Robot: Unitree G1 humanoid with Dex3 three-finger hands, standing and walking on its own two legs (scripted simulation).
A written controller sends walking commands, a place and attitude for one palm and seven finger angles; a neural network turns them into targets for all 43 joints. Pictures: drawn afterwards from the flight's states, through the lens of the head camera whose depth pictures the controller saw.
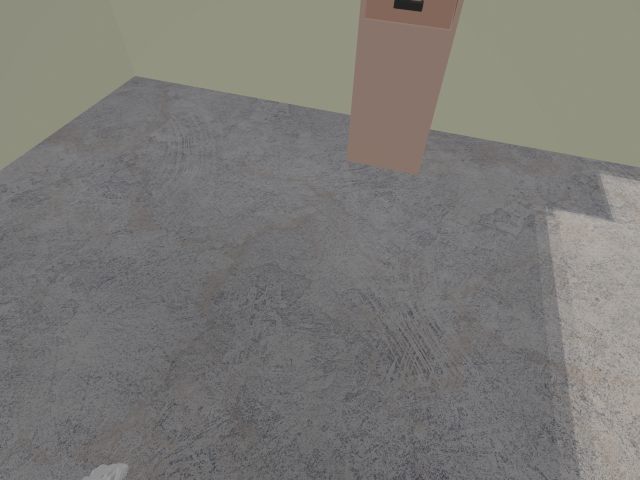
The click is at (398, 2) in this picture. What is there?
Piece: drawer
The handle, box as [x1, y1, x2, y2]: [394, 0, 423, 11]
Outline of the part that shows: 394,7 420,11 423,1 395,0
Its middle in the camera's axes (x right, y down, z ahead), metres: +0.33 -0.88 +1.44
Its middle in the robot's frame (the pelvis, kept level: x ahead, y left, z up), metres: +1.68 -0.25 +0.01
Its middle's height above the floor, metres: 0.78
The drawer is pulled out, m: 0.00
